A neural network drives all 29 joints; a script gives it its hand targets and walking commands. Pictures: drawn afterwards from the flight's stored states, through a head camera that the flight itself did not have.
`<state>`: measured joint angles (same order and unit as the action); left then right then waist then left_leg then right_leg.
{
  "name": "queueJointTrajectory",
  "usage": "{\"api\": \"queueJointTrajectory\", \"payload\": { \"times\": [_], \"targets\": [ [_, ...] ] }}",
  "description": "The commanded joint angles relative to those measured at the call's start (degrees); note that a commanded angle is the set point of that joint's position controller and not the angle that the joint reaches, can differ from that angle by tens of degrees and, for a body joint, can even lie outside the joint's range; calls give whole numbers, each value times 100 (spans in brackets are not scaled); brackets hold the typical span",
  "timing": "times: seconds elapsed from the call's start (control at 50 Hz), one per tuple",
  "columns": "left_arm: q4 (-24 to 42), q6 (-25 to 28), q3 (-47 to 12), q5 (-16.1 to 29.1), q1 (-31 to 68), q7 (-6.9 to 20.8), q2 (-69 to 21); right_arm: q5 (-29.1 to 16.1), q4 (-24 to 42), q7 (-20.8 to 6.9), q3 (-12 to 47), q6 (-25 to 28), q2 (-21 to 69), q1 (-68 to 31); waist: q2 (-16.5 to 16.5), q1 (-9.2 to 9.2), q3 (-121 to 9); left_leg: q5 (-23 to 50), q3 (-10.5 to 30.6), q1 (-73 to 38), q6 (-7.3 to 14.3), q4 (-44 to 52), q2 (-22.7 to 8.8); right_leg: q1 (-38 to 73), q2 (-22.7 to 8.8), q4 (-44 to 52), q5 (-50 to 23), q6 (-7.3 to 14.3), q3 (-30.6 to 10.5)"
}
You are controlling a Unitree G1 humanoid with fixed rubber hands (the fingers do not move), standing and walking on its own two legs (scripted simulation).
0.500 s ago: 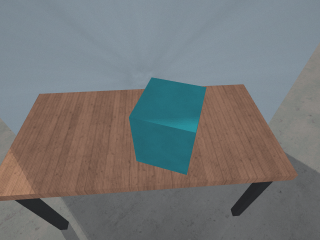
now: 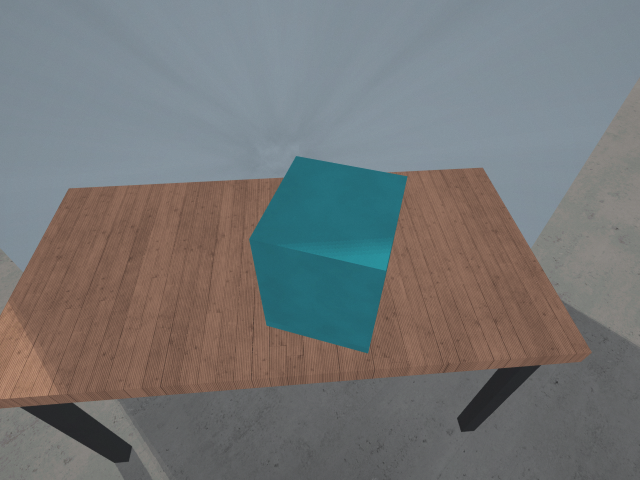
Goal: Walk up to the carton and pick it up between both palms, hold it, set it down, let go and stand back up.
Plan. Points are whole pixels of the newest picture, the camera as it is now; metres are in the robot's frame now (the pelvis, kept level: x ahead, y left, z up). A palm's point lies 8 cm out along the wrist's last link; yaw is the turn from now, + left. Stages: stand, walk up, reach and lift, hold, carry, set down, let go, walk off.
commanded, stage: stand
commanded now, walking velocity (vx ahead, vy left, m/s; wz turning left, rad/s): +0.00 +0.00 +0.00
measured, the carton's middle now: (332, 255) +0.49 -0.01 -0.06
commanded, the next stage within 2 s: none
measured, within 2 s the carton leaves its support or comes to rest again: neither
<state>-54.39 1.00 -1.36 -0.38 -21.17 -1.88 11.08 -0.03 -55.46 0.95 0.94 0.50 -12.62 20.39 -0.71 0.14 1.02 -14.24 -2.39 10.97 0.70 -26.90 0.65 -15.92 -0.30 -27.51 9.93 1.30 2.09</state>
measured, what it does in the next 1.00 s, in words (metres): stands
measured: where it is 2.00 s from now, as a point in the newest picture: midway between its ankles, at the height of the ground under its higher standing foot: outside the picture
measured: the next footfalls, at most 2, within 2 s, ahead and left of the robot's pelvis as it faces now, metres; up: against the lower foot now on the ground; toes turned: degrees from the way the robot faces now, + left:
none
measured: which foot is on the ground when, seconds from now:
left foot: down 0.00-1.00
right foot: down 0.00-1.00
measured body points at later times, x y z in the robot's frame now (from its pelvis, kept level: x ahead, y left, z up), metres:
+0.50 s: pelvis +0.02 +0.00 +0.00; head +0.03 -0.01 +0.45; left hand +0.03 +0.23 -0.15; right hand +0.03 -0.24 -0.15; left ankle +0.00 +0.11 -0.74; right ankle +0.06 -0.10 -0.74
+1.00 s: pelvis +0.04 -0.01 +0.00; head +0.05 -0.01 +0.45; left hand +0.05 +0.22 -0.15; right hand +0.04 -0.23 -0.15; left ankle +0.00 +0.11 -0.74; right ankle +0.06 -0.10 -0.74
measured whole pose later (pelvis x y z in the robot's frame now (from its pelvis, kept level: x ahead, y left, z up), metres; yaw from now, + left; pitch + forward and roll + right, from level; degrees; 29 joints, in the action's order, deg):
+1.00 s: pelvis +0.04 -0.01 +0.00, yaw +0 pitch -1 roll +0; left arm -59.9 1.3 -1.5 -0.1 -17.8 -2.8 9.3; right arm -0.2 -60.4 2.5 1.3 0.8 -10.1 17.9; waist -0.6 0.1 1.8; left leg -15.8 -2.4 6.2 0.0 -23.0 -0.4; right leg -11.7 1.0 -24.6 11.9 1.7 2.0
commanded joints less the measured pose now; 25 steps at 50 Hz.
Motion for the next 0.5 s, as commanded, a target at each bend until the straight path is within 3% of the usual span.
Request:
{"api": "queueJointTrajectory", "payload": {
  "times": [0.0,0.48],
  "targets": [
    [169,69,157,9,-385,-41,772,-3,179,48,-140,84,-669,347,146,17,404,-377,751,554,52,803,-548,123,-578,812,598,-41,-882],
    [-178,70,121,21,-244,-84,598,-22,-111,132,-106,86,-512,263,114,7,356,219,659,192,48,852,-643,327,-570,805,-147,-35,-797]
  ]
}}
